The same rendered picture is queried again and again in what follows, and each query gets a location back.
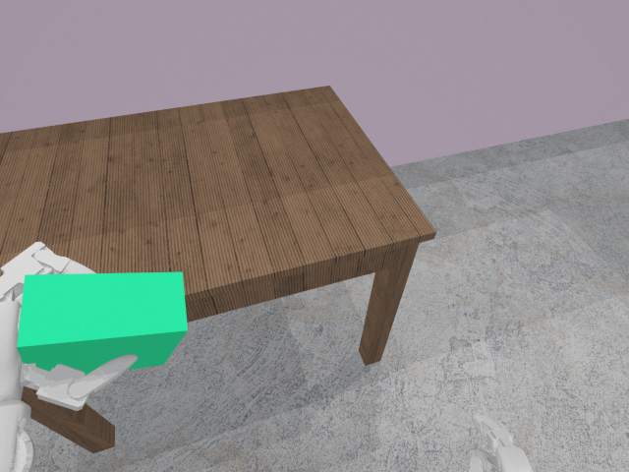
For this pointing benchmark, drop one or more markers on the table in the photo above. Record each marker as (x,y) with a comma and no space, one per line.
(252,199)

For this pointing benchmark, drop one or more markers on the left robot hand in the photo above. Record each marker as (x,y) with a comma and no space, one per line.
(63,385)

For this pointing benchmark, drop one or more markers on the left robot forearm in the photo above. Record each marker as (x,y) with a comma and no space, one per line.
(17,450)

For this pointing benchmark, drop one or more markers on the sponge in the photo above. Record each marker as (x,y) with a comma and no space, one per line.
(86,320)

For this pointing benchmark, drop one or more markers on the right robot hand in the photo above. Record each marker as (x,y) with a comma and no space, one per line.
(508,457)

